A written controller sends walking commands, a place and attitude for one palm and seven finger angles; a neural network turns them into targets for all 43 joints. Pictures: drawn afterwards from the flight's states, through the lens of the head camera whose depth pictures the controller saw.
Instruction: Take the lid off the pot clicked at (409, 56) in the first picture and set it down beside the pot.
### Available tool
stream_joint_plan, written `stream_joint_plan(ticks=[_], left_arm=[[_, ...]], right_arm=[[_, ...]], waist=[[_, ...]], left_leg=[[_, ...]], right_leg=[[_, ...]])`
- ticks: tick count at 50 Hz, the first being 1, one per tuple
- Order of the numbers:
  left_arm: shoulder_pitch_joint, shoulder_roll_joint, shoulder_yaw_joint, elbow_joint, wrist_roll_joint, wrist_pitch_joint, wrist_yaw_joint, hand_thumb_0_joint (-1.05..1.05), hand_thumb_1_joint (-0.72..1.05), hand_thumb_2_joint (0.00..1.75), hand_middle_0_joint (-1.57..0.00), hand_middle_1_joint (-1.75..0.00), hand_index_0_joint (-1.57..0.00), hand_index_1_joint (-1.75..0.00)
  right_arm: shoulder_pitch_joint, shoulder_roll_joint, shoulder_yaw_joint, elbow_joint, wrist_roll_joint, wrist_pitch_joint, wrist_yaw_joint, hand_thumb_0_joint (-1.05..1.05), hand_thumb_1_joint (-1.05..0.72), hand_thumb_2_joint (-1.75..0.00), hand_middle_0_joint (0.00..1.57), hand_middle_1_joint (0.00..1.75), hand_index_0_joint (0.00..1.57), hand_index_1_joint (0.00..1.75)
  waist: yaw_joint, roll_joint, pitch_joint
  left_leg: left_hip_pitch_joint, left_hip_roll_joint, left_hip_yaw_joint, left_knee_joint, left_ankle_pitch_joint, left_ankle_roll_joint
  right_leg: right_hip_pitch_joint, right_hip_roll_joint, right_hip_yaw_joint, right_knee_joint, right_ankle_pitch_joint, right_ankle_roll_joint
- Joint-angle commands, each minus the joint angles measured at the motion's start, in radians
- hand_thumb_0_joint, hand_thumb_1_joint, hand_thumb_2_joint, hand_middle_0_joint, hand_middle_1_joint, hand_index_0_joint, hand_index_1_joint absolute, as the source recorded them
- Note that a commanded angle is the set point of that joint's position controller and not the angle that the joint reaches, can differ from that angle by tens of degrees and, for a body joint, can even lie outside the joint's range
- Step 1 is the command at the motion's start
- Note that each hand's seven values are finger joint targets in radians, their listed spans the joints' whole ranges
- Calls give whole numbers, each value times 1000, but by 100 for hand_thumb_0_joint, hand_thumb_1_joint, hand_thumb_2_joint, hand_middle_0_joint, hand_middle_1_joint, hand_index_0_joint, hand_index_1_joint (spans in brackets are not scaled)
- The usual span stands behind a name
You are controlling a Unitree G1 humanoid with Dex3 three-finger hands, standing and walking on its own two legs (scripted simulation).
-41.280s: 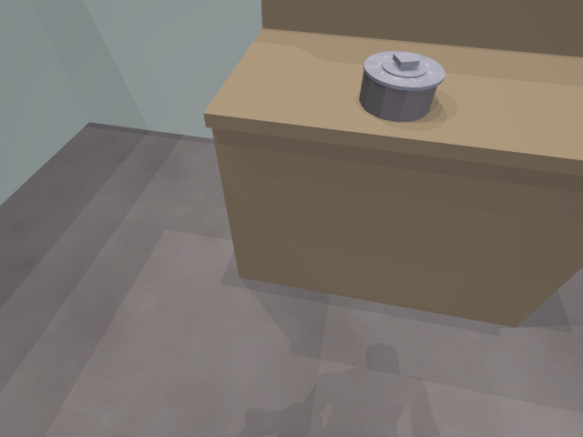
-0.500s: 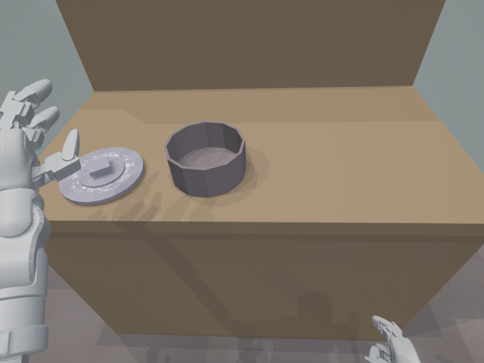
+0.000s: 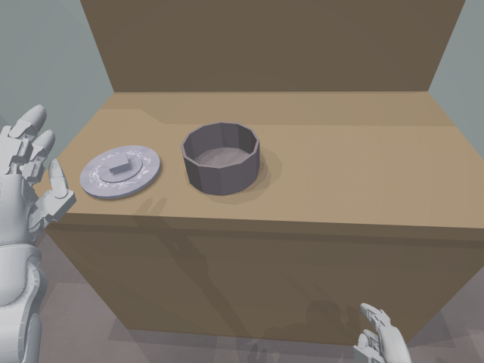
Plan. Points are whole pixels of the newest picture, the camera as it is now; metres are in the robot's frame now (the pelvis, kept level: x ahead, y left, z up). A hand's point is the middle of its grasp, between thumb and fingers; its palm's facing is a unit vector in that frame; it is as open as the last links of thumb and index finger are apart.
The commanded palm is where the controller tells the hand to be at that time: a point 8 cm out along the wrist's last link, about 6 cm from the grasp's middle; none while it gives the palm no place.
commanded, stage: draw the hand back to the body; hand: left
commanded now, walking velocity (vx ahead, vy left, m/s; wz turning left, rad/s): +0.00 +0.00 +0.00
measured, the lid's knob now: (118, 162) +0.52 +0.37 +0.04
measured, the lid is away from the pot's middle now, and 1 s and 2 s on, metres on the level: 0.25 0.25 0.25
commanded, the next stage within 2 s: step back with the hand held close in 0.48 s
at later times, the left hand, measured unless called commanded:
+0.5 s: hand (21, 246) +0.17 +0.26 +0.22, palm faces +0.44 -0.83 -0.33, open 7.4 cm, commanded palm +0.12 +0.31 +0.22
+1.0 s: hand (5, 271) +0.15 +0.29 +0.19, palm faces +0.28 -0.80 -0.53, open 7.4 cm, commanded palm +0.09 +0.34 +0.22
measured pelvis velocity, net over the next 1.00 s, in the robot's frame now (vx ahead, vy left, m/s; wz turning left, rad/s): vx -0.04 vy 0.06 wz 0.01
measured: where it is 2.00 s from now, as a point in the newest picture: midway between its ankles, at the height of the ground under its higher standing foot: outside the picture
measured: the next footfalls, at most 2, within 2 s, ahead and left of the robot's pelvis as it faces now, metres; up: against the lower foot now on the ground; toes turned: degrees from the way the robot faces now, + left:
right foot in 1.64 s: -0.17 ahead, -0.07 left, +0.00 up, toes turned +2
left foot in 1.78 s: -0.05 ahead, +0.15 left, +0.00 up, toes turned +2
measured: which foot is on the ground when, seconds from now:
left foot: down 0.00-1.00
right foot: down 0.00-1.00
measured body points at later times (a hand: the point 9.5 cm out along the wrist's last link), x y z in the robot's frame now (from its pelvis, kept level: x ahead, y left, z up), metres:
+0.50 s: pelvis -0.01 +0.03 +0.00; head -0.04 +0.01 +0.45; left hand +0.14 +0.31 +0.23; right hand +0.19 -0.18 -0.08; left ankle +0.03 +0.14 -0.74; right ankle -0.05 -0.08 -0.74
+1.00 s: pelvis -0.04 +0.06 -0.01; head -0.01 +0.08 +0.44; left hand +0.13 +0.33 +0.22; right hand +0.14 -0.18 -0.08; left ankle +0.03 +0.14 -0.74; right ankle -0.05 -0.08 -0.74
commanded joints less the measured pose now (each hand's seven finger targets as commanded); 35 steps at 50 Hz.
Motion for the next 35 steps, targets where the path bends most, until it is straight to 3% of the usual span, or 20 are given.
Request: stream_joint_plan(ticks=[1,5,8,10,12,16,18,22,26,28,29,30,31,32,33,35], left_arm=[[-142,250,152,-239,0,-72,17,0,90,90,-20,-30,-20,-30],[-49,181,94,-301,0,-78,7,0,90,90,-20,-30,-20,-30],[12,181,90,-392,7,-91,11,0,90,90,-20,-30,-20,-30],[63,224,145,-418,10,-96,20,0,90,90,-20,-30,-20,-30],[94,227,160,-423,8,-97,23,0,90,90,-20,-30,-20,-30],[196,158,102,-470,11,-97,12,0,90,90,-20,-30,-20,-30],[150,157,93,-467,14,-97,17,0,90,90,-20,-30,-20,-30],[115,197,139,-449,16,-99,33,0,90,90,-20,-30,-20,-30],[163,145,87,-476,20,-97,23,0,90,90,-20,-30,-20,-30],[157,147,82,-494,26,-98,27,0,90,90,-20,-30,-20,-30],[158,168,101,-508,28,-98,31,0,90,90,-20,-30,-20,-30],[27,355,274,-593,40,-139,49,0,90,90,-20,-30,-20,-30],[39,333,263,-559,41,-158,50,0,90,90,-20,-30,-20,-30],[171,258,210,-472,41,-147,44,0,90,90,-20,-30,-20,-30],[247,206,165,-453,43,-132,36,0,90,90,-20,-30,-20,-30],[312,175,136,-461,41,-121,26,0,90,90,-20,-30,-20,-30]], right_arm=[[-169,-90,-40,-159,-7,-59,-7,0,-90,-90,20,30,20,30],[-175,-82,-39,-170,-9,-72,-3,0,-90,-90,20,30,20,30],[-175,-82,-40,-174,-13,-87,1,0,-90,-90,20,30,20,30],[-165,-82,-44,-168,-18,-96,0,0,-90,-90,20,30,20,30],[-165,-80,-42,-164,-19,-94,0,0,-90,-90,20,30,20,30],[-165,-72,-40,-176,-15,-103,6,0,-90,-90,20,30,20,30],[-162,-77,-39,-168,-17,-109,3,0,-90,-90,20,30,20,30],[-159,-76,-39,-155,-20,-118,-9,0,-90,-90,20,30,20,30],[-161,-72,-35,-163,-20,-123,-2,0,-90,-90,20,30,20,30],[-158,-74,-37,-162,-23,-129,0,0,-90,-90,20,30,20,30],[-154,-78,-39,-162,-25,-132,0,0,-90,-90,20,30,20,30],[-148,-119,-49,-204,-14,-103,2,0,-90,-90,20,30,20,30],[-144,-99,-42,-189,-17,-88,2,0,-90,-90,20,30,20,30],[-124,-98,-47,-187,-22,-77,3,0,-90,-90,20,30,20,30],[-113,-97,-53,-202,-15,-66,9,0,-90,-90,20,30,20,30],[-92,-106,-66,-218,-7,-46,16,0,-90,-90,20,30,20,30]], waist=[[1,-49,-100],[1,-25,-83],[3,-4,-104],[11,-9,-114],[9,-27,-86],[4,-6,-51],[-3,-5,-33],[1,-24,-17],[4,13,-34],[4,20,-46],[8,26,-69],[-18,10,19],[-24,-2,40],[-32,-86,41],[-36,-108,22],[-51,-89,-41]], left_leg=[[159,-22,38,5,165,75],[163,-19,36,-2,146,72],[171,-17,29,-3,140,68],[164,-17,28,2,151,68],[149,-14,24,-3,125,63],[148,-9,19,-7,107,61],[142,-8,12,-16,72,58],[132,-8,4,-20,25,59],[141,-7,-1,-26,29,56],[143,-6,-6,-27,39,54],[146,-6,-7,-26,54,54],[33,5,-39,33,-27,78],[-2,-1,-49,64,-60,76],[-13,-3,-57,93,-36,77],[-3,0,-53,129,-2,76],[13,19,-50,142,71,74]], right_leg=[[-157,-41,5,-87,290,42],[-172,-43,3,-96,246,41],[-169,-43,1,-95,222,37],[-160,-44,3,-92,235,36],[-172,-41,1,-101,197,34],[-192,-39,-6,-106,165,33],[-206,-40,-7,-115,121,33],[-218,-38,0,-127,67,30],[-203,-38,-3,-115,73,27],[-195,-39,-4,-109,83,26],[-180,-39,-5,-103,99,25],[-284,-92,82,-140,101,35],[-302,-124,87,-145,79,22],[-309,-136,83,-145,82,20],[-328,-154,86,-133,107,19],[-309,-167,59,-82,181,23]])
